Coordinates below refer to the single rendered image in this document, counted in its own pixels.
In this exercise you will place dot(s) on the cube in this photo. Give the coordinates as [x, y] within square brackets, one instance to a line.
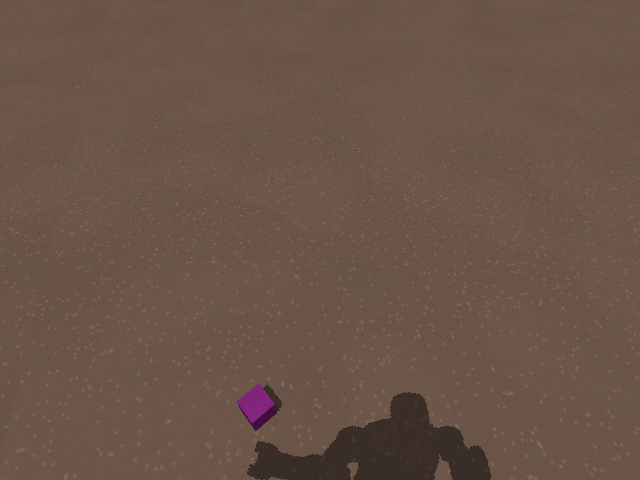
[257, 407]

